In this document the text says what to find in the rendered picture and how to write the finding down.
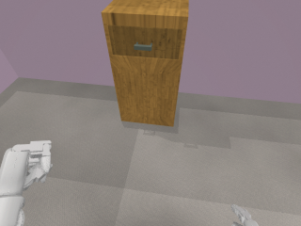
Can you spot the robot right hand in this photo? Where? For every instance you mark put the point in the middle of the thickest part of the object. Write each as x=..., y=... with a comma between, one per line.
x=243, y=216

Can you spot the cabinet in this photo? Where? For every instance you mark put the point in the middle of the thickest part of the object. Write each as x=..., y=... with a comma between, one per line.
x=147, y=87

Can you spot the robot left hand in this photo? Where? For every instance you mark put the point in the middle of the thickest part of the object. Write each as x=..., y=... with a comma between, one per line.
x=36, y=156

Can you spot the drawer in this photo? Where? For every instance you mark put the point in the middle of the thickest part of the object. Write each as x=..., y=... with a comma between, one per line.
x=166, y=42

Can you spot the handle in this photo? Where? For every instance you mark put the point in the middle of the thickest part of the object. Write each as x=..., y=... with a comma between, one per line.
x=143, y=47

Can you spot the left robot forearm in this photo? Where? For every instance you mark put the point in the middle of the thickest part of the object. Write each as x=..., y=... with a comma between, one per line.
x=11, y=212

